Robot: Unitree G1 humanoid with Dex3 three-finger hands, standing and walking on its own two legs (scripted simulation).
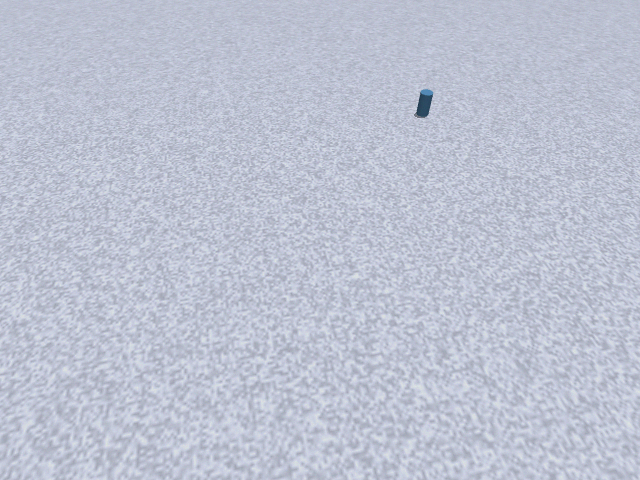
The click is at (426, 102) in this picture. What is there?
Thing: squat round
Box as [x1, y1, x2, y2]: [416, 89, 432, 116]
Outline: 427,89 421,90 416,113 421,116 427,115 432,96 432,91
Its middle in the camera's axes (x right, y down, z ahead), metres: +0.61 -0.81 +2.31
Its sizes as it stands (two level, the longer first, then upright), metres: 0.072 0.072 0.136
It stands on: the floor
